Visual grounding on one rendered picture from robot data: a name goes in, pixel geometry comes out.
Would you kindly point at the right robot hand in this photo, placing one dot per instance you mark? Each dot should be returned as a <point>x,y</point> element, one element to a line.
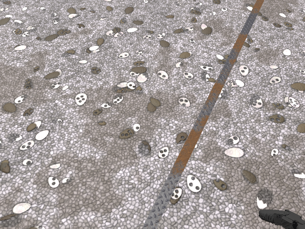
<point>287,219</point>

